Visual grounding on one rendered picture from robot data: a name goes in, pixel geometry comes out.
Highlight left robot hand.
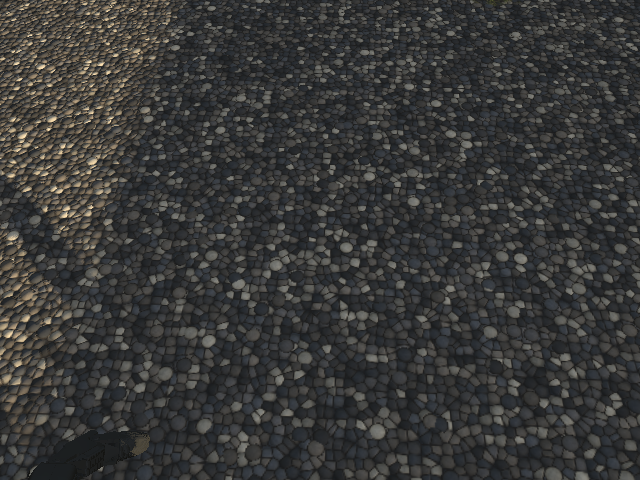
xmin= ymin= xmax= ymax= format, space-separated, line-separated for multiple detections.
xmin=27 ymin=430 xmax=150 ymax=480

